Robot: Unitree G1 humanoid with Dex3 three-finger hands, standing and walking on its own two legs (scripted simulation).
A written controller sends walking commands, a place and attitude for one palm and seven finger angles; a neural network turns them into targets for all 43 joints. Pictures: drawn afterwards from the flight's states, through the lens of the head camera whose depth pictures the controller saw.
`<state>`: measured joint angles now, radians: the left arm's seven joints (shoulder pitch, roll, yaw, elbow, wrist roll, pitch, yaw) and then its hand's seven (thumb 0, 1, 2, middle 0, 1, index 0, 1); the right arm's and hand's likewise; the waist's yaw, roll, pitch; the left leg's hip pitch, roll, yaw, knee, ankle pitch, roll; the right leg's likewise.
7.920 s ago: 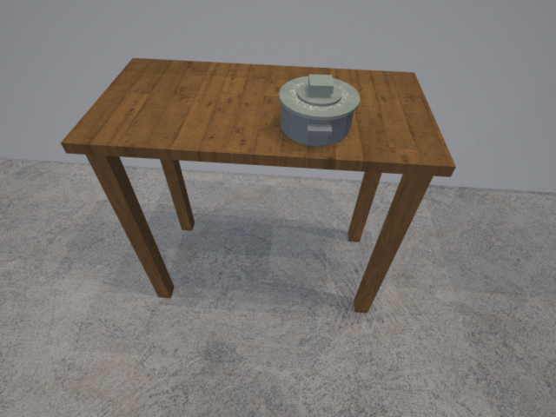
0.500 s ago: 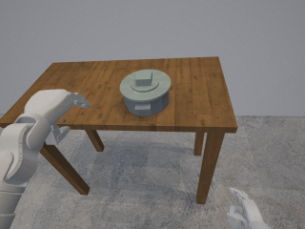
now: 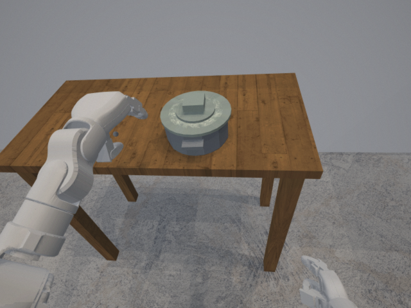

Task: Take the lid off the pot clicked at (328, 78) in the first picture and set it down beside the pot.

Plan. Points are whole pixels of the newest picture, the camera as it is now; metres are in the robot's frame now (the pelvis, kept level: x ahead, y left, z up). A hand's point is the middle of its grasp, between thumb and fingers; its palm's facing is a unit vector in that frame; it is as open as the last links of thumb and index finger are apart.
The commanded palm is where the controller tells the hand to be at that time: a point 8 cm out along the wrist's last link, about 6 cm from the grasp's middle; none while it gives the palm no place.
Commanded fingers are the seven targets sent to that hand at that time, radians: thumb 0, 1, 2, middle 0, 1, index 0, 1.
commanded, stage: move the open hand above the knob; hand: left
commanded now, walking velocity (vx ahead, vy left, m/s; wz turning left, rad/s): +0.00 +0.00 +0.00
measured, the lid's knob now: (194, 102) +0.56 +0.10 +0.12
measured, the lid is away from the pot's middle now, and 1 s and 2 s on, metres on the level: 0.00 0.00 0.00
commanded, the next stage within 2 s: lower the open fingers around the knob in 1.94 s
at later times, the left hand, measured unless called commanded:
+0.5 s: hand (147, 111) +0.43 +0.16 +0.18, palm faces -0.13 -0.07 -0.99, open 9.8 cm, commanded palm +0.40 +0.16 +0.25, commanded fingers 0.00 -0.33 1.59 -0.88 -0.08 -0.88 -0.08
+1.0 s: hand (176, 91) +0.49 +0.11 +0.19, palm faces -0.21 -0.05 -0.98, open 9.8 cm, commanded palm +0.48 +0.12 +0.25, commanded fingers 0.00 -0.33 1.59 -0.88 -0.08 -0.88 -0.08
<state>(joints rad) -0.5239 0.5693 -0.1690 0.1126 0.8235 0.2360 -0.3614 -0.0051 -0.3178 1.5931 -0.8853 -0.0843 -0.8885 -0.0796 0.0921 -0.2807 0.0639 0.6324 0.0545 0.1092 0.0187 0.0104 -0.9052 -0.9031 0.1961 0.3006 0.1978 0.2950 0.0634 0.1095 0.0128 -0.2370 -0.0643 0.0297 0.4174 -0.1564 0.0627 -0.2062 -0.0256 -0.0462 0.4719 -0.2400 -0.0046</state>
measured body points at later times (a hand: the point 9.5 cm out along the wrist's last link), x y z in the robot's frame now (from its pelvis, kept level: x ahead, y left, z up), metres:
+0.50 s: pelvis +0.03 -0.02 +0.00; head +0.04 -0.07 +0.45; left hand +0.43 +0.17 +0.24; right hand +0.23 -0.24 -0.12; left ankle +0.04 +0.08 -0.74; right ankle +0.01 -0.12 -0.74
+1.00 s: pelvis +0.04 -0.02 +0.00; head +0.06 -0.06 +0.45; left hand +0.50 +0.12 +0.24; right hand +0.19 -0.26 -0.14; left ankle +0.04 +0.08 -0.74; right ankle +0.01 -0.12 -0.74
